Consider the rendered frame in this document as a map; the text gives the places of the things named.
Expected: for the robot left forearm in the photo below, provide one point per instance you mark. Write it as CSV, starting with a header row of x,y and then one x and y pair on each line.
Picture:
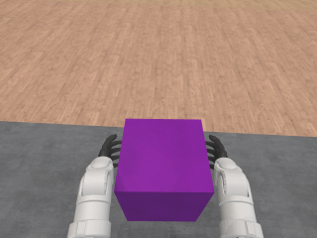
x,y
92,211

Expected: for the carton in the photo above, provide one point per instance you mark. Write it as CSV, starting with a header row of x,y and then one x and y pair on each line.
x,y
163,171

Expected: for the left robot hand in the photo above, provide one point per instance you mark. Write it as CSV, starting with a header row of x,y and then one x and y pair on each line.
x,y
106,150

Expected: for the right robot hand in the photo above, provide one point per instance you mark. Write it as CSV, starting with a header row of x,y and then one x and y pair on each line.
x,y
218,152

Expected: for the robot right forearm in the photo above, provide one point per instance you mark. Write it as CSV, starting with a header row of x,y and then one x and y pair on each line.
x,y
238,218

